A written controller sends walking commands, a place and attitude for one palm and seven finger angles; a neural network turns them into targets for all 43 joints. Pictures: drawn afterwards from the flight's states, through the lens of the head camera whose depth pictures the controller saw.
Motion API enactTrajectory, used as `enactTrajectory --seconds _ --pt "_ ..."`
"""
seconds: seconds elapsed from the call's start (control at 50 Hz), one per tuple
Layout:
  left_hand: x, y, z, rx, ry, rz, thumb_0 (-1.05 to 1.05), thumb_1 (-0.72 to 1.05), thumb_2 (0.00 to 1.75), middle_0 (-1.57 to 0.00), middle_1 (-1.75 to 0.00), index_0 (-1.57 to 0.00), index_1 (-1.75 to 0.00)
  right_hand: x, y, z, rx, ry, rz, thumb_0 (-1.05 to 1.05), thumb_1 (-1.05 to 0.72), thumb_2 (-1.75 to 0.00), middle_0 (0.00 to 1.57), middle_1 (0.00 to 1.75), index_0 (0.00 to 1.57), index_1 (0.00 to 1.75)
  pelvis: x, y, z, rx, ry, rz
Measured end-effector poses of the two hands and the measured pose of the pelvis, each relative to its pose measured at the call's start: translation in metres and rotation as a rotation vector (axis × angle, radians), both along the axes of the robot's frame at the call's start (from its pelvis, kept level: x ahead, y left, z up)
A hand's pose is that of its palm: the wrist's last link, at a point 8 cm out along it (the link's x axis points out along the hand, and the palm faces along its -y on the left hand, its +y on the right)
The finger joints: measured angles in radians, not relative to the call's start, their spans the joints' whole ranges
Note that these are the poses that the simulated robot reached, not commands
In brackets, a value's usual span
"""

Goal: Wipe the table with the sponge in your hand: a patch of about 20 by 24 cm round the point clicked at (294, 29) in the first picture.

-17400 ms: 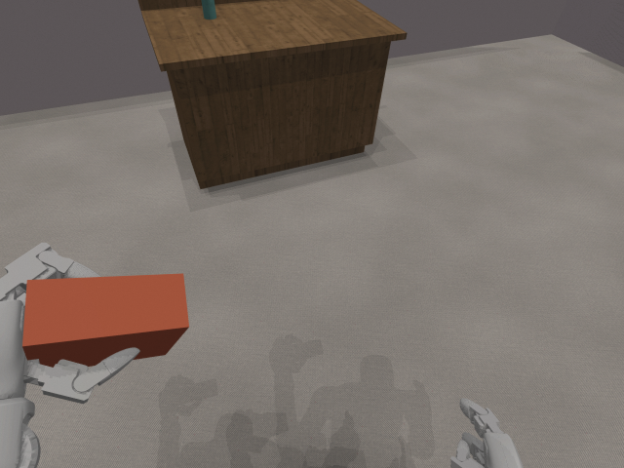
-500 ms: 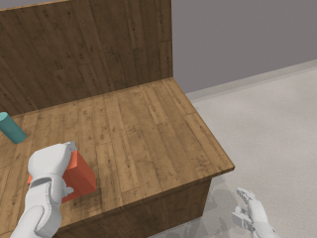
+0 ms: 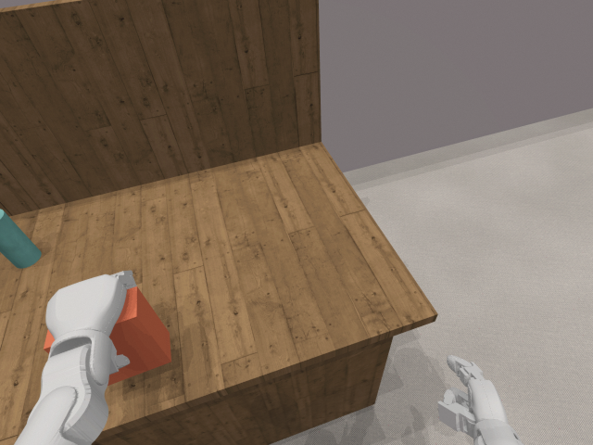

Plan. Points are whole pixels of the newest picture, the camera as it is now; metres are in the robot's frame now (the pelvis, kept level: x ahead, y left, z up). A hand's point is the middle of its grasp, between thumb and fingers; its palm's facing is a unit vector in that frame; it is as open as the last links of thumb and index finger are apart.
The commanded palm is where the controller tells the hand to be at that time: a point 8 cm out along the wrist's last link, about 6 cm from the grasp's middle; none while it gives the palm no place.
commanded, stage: move the sponge above the wiping area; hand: left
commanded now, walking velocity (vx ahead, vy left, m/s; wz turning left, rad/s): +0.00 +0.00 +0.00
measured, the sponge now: (121, 347) +0.22 +0.31 -0.01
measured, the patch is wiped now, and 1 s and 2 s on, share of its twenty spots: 0.00 0.00 0.00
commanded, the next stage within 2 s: lower the sponge onto the table in 1.00 s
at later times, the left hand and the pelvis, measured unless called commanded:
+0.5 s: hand (102, 332) +0.23 +0.32 +0.02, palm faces -0.09 -0.08 -0.99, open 9.6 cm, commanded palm +0.21 +0.32 +0.09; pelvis +0.00 +0.00 +0.00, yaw +0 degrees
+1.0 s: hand (97, 336) +0.22 +0.33 +0.03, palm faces -0.08 -0.08 -0.99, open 9.6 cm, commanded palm +0.20 +0.32 +0.09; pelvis -0.01 +0.01 +0.00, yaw +0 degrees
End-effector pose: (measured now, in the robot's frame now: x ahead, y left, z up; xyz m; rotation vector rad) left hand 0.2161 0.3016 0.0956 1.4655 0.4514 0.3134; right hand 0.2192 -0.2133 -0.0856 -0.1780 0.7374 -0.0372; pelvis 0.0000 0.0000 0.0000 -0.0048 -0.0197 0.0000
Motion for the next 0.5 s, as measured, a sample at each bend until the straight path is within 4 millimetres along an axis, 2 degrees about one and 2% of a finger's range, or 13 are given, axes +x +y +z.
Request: enactTrajectory --seconds 0.1,0.3,0.5 --pt "0.0 0.006 -0.005 0.002 0.017 0.001 0.0 -0.45 1.03 -0.78 -1.36 -0.78 -1.36 -0.001 -0.005 -0.001 -0.016 0.005 -0.008 0.02 -0.9 -0.9 0.2 0.3 0.2 0.3 0.001 -0.001 -0.001 -0.002 0.005 0.003" --pt "0.0 0.001 -0.011 0.005 0.003 -0.026 0.0 -0.45 1.03 -0.78 -1.36 -0.78 -1.36 -0.006 -0.008 -0.004 -0.018 0.017 -0.022 0.02 -0.9 -0.9 0.2 0.3 0.2 0.3 0.0 0.001 -0.002 -0.002 0.015 0.003" --pt "-0.001 0.017 -0.016 0.012 0.023 0.012 0.0 -0.45 1.03 -0.78 -1.36 -0.78 -1.36 -0.014 -0.008 -0.005 -0.019 0.03 -0.035 0.02 -0.9 -0.9 0.2 0.3 0.2 0.3 -0.002 0.001 -0.002 -0.006 0.019 0.004"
